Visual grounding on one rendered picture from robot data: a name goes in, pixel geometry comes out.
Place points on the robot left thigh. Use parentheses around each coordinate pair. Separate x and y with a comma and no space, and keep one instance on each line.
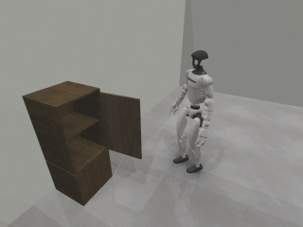
(194,129)

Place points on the robot left hand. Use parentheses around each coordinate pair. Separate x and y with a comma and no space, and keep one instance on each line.
(202,133)

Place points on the left robot upper arm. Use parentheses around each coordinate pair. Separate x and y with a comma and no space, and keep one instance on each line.
(208,84)

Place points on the robot left forearm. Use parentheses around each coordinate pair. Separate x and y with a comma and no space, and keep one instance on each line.
(208,113)

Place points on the robot right forearm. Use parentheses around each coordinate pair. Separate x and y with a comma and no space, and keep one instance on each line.
(181,96)

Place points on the robot right hand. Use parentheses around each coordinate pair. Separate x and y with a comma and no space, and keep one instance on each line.
(175,106)

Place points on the cupboard door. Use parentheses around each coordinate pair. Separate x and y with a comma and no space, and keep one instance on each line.
(122,123)

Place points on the left robot foot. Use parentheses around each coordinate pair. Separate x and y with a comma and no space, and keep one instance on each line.
(193,169)

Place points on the right robot upper arm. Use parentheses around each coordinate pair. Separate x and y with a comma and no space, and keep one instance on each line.
(187,72)

